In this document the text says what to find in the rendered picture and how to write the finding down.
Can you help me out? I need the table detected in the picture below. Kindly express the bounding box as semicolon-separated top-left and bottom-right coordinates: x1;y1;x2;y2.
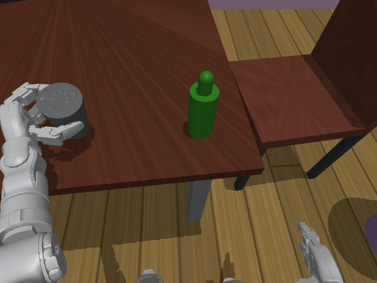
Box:
0;0;265;221

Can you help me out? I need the left robot hand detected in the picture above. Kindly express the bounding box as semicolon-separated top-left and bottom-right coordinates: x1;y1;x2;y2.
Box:
0;82;84;146

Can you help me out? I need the chair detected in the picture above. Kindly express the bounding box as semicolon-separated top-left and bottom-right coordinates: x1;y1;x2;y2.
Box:
229;0;377;191

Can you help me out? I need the left robot arm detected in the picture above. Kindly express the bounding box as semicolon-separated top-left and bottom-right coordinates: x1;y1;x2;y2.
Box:
0;137;67;283

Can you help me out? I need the right robot hand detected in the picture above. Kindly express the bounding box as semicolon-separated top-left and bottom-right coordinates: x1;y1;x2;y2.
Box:
294;221;343;283

